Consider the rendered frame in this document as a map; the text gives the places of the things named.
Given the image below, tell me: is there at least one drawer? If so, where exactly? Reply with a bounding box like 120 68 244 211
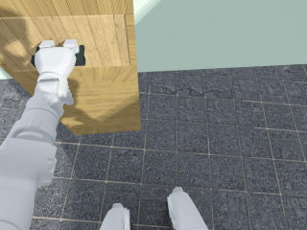
0 13 130 71

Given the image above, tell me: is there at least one handle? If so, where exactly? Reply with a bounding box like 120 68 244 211
31 45 86 68

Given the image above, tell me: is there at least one left robot upper arm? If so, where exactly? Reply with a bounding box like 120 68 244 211
0 138 57 230

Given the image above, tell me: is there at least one robot right thigh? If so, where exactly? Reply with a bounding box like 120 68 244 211
167 192 208 230

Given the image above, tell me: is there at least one robot left hand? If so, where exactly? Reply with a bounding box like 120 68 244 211
35 39 80 105

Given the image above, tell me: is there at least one left robot forearm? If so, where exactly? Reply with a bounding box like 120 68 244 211
0 72 68 154

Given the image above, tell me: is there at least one robot left shin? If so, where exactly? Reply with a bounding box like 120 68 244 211
112 203 124 208

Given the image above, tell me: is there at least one cabinet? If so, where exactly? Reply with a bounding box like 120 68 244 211
0 0 141 135

